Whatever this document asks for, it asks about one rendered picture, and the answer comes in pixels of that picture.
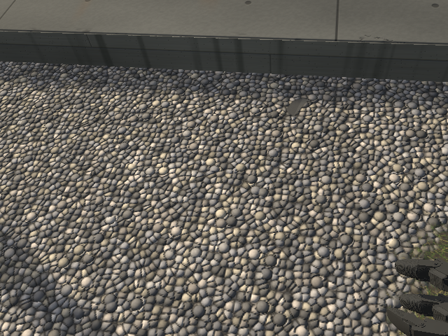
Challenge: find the robot right hand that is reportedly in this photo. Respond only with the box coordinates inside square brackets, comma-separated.
[386, 258, 448, 336]

